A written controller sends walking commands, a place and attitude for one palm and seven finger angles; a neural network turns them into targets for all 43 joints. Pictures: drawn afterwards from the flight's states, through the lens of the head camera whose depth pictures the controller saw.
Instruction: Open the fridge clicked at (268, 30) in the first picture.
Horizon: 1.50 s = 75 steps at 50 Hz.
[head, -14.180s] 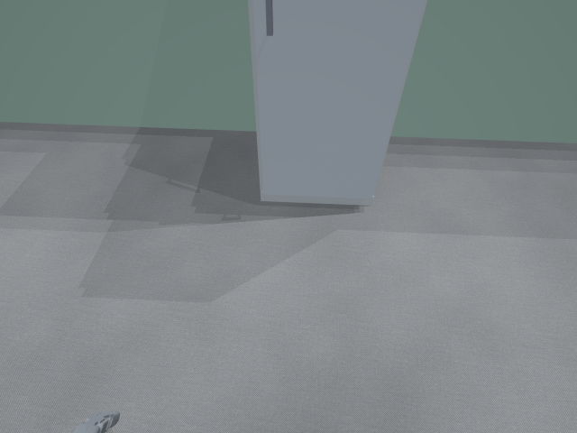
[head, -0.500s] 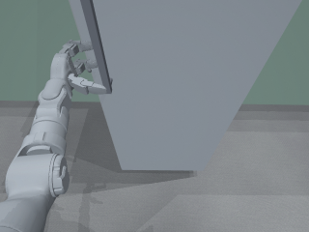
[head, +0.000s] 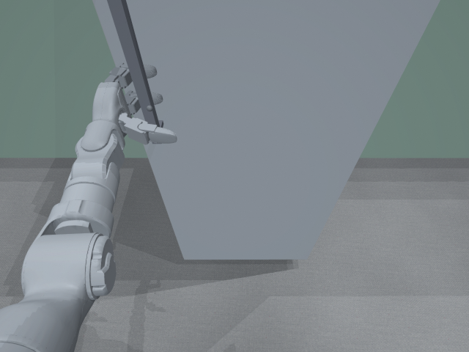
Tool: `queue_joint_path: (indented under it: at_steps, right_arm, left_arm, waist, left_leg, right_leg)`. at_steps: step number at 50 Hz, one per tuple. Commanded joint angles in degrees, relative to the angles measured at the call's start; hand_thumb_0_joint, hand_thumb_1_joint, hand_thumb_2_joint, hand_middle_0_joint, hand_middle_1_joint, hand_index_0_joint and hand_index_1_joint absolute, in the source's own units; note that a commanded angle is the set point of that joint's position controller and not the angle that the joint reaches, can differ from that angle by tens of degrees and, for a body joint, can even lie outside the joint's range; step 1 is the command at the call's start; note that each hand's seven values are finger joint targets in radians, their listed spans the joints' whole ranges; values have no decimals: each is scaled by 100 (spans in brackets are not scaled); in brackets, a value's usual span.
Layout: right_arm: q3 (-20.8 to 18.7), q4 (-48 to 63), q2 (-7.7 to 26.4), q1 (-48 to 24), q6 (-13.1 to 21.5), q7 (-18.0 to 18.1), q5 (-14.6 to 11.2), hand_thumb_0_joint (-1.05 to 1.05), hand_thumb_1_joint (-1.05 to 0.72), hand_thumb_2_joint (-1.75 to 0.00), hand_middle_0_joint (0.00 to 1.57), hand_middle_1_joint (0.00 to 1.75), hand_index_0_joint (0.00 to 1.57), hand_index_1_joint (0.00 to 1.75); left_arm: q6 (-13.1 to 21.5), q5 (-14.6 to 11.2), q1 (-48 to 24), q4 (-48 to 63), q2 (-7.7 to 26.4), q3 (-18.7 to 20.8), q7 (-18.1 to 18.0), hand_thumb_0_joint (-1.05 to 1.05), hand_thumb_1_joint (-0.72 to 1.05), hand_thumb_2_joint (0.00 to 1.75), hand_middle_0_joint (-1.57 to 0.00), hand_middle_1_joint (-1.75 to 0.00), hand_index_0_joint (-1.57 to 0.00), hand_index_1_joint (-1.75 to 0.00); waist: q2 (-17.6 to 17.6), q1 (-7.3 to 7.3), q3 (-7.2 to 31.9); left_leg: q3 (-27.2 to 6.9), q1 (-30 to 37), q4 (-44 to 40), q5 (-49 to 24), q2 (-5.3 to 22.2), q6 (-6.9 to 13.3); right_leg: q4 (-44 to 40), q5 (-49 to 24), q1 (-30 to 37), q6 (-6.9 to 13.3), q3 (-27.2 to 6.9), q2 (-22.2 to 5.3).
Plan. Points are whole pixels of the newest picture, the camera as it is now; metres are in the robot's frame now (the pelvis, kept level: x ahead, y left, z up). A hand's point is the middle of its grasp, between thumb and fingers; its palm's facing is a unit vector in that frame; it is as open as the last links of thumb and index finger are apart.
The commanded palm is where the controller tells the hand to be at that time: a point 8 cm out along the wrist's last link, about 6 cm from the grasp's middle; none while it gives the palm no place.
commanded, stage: slide the fingers in behind the handle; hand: left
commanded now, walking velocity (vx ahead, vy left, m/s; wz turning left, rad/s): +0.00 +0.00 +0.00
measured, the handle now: (135, 48) +0.52 +0.15 +0.25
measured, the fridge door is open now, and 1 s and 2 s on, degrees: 0 0 0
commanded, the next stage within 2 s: grip the handle and tug to test in 0.58 s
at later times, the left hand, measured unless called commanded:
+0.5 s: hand (153, 107) +0.48 +0.13 +0.17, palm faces -0.03 -1.00 +0.01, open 13.7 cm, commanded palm +0.45 +0.20 +0.17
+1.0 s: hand (143, 107) +0.48 +0.15 +0.17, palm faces -0.03 -1.00 +0.01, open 11.4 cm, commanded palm +0.45 +0.20 +0.17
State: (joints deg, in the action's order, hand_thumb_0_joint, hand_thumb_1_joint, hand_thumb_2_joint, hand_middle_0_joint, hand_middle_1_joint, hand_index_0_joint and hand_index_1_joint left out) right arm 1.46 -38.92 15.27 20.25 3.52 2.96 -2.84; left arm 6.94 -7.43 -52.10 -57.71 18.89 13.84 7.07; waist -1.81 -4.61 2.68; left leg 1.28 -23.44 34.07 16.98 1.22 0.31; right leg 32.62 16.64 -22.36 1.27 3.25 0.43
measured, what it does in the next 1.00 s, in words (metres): stands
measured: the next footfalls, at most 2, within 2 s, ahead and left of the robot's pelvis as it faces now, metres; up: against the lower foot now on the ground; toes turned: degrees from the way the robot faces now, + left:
none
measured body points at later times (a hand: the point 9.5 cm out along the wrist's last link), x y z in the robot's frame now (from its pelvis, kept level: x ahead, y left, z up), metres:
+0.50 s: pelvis +0.00 +0.00 +0.00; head +0.03 -0.01 +0.45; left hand +0.47 +0.19 +0.17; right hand +0.04 -0.27 -0.12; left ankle +0.00 +0.12 -0.73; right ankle +0.00 -0.11 -0.73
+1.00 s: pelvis +0.00 +0.01 +0.00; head +0.04 +0.01 +0.45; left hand +0.47 +0.20 +0.17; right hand +0.06 -0.25 -0.12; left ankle +0.00 +0.12 -0.73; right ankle +0.00 -0.11 -0.73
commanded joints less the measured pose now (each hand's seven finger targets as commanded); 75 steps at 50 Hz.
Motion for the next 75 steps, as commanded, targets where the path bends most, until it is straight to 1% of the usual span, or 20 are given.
queue_joint_path:
  at_steps: [1, 5, 6, 9, 14, 15, 19, 26, 34, 40, 46, 48, 50, 52, 58, 64, 65, 69, 71, 75]
  right_arm:
    - [-281, 550, 762, 238, 242, 42, 15, 0, -90, -90, 20, 30, 20, 30]
    - [-276, 516, 807, 223, 221, 76, -8, 0, -90, -90, 20, 30, 20, 30]
    - [-278, 524, 811, 239, 227, 82, 4, 0, -90, -90, 20, 30, 20, 30]
    - [-261, 511, 808, 259, 222, 88, 21, 0, -90, -90, 20, 30, 20, 30]
    - [-264, 545, 815, 252, 189, 91, 0, 0, -90, -90, 20, 30, 20, 30]
    - [-249, 556, 814, 256, 187, 88, -2, 0, -90, -90, 20, 30, 20, 30]
    - [-275, 577, 836, 297, 172, 114, -6, 0, -90, -90, 20, 30, 20, 30]
    - [-271, 613, 859, 332, 151, 119, 5, 0, -90, -90, 20, 30, 20, 30]
    - [-308, 585, 838, 280, 183, 107, -28, 0, -90, -90, 20, 30, 20, 30]
    - [-314, 491, 838, 304, 250, 87, -2, 0, -90, -90, 20, 30, 20, 30]
    - [-314, 461, 865, 388, 228, 50, 55, 0, -90, -90, 20, 30, 20, 30]
    - [-316, 520, 838, 321, 229, 22, 43, 0, -90, -90, 20, 30, 20, 30]
    - [-302, 538, 794, 269, 239, 2, 26, 0, -90, -90, 20, 30, 20, 30]
    - [-314, 508, 835, 302, 217, 5, 33, 0, -90, -90, 20, 30, 20, 30]
    - [-308, 539, 800, 258, 224, 20, 48, 0, -90, -90, 20, 30, 20, 30]
    - [-340, 524, 800, 252, 225, 5, 49, 0, -90, -90, 20, 30, 20, 30]
    - [-330, 521, 777, 228, 228, -1, 38, 0, -90, -90, 20, 30, 20, 30]
    - [-312, 486, 799, 222, 193, 20, 32, 0, -90, -90, 20, 30, 20, 30]
    - [-299, 441, 841, 289, 149, 61, 53, 0, -90, -90, 20, 30, 20, 30]
    - [-280, 513, 755, 275, 166, 44, 72, 0, -90, -90, 20, 30, 20, 30]
  left_arm:
    - [449, -64, -3038, 1415, 857, -106, 21, 0, -50, 30, -30, -120, -30, -120]
    - [361, -168, -3050, 1124, 1096, 140, 34, 0, -50, 30, -30, -120, -30, -120]
    - [379, -169, -3138, 1182, 1042, 93, 17, 0, -50, 30, -30, -120, -30, -120]
    - [436, -35, -3098, 1160, 1545, 461, -65, 0, -50, 30, -30, -120, -30, -120]
    - [477, 11, -2980, 982, 1664, 497, -38, 0, -50, 30, -30, -120, -30, -120]
    - [470, 9, -3108, 997, 1490, 306, 3, 0, -50, 30, -30, -120, -30, -120]
    - [469, -36, -3010, 964, 1798, 598, 74, 0, -50, 30, -30, -120, -30, -120]
    - [506, -89, -2799, 966, 1923, 738, 111, 0, -50, 30, -30, -120, -30, -120]
    - [489, -122, -3006, 1273, 1323, 209, 227, 0, -50, 30, -30, -120, -30, -120]
    - [404, -205, -3167, 1376, 950, -18, 179, 0, -22, 42, -33, -124, -33, -124]
    - [381, -92, -3008, 1154, 1195, 240, -18, 0, 6, 54, -36, -128, -36, -128]
    - [414, -67, -2916, 1389, 1189, 240, -3, 0, 15, 58, -37, -129, -37, -129]
    - [394, -82, -2979, 1457, 799, -80, 38, 0, 25, 62, -38, -131, -38, -131]
    - [374, -89, -2979, 1298, 938, 42, 18, 0, 34, 66, -39, -132, -39, -132]
    - [414, -60, -3088, 1614, 972, 75, -81, 0, 62, 78, -42, -136, -42, -136]
    - [430, -59, -2981, 1724, 880, 27, -119, 0, 90, 90, -45, -140, -45, -140]
    - [387, -76, -2969, 1692, 650, -160, -95, 0, 90, 90, -45, -140, -45, -140]
    - [250, -109, -3034, 1510, 801, -6, -150, 0, 90, 90, -45, -140, -45, -140]
    - [214, -53, -2996, 1158, 1243, 344, -242, 0, 90, 90, -45, -140, -45, -140]
    - [384, 141, -3188, 1313, 1162, 190, -285, 0, 90, 90, -45, -140, -45, -140]
  waist:
    - [25, -121, 2015]
    - [411, -120, 1790]
    - [362, -155, 1806]
    - [253, -31, 1952]
    - [332, -70, 1775]
    - [285, -133, 1758]
    - [293, -51, 2042]
    - [296, -22, 1929]
    - [-36, -152, 1936]
    - [-36, -186, 1964]
    - [226, -107, 1993]
    - [-8, -38, 2187]
    - [-221, -115, 2054]
    - [113, -136, 1890]
    - [-170, -62, 2196]
    - [40, -78, 2266]
    - [31, -115, 2152]
    - [120, -110, 1860]
    - [391, -65, 1654]
    - [93, -89, 1959]
  left_leg:
    - [-161, 1122, -228, -1500, -153, 196]
    - [-119, 795, -328, -1058, -167, 221]
    - [-102, 836, -324, -1082, -176, 235]
    - [-91, 753, -320, -1144, -192, 236]
    - [-14, 554, -317, -946, -190, 246]
    - [-26, 551, -343, -892, -196, 243]
    - [-14, 608, -304, -1047, -198, 252]
    - [-12, 591, -299, -1165, -185, 254]
    - [-100, 1038, -296, -1251, -127, 210]
    - [-256, 1310, -294, -1461, -74, 148]
    - [-268, 1169, -256, -1683, -79, 161]
    - [-246, 1304, -227, -1916, -78, 138]
    - [-267, 1432, -195, -1973, -53, 105]
    - [-288, 1307, -210, -1841, -32, 124]
    - [-320, 1461, -201, -2040, -44, 93]
    - [-301, 1501, -195, -2117, -34, 101]
    - [-287, 1503, -199, -2079, -32, 105]
    - [-257, 1232, -267, -1702, -70, 127]
    - [-212, 865, -321, -1389, -103, 169]
    - [-172, 961, -277, -1462, -144, 181]
  right_leg:
    - [-333, -1886, 574, 1, -134, 66]
    - [-439, -1684, 674, -43, -194, 60]
    - [-449, -1680, 676, -51, -188, 44]
    - [-399, -1781, 815, -42, -239, 32]
    - [-461, -1729, 828, -91, -296, 19]
    - [-469, -1674, 800, -87, -298, 17]
    - [-431, -1861, 967, -83, -316, 17]
    - [-415, -1918, 970, -71, -269, 26]
    - [-423, -1710, 516, -26, -193, 80]
    - [-376, -1586, 243, 1, -86, 109]
    - [-289, -1728, 376, 10, -59, 99]
    - [-240, -1915, 419, 19, -90, 99]
    - [-248, -1838, 201, 25, -63, 106]
    - [-271, -1745, 187, 16, -49, 122]
    - [-211, -1838, 293, 38, -63, 114]
    - [-227, -1954, 391, 25, -58, 133]
    - [-251, -1942, 328, 18, -50, 135]
    - [-324, -1780, 352, 14, -56, 122]
    - [-379, -1642, 527, 4, -79, 90]
    - [-316, -1814, 562, -1, -143, 68]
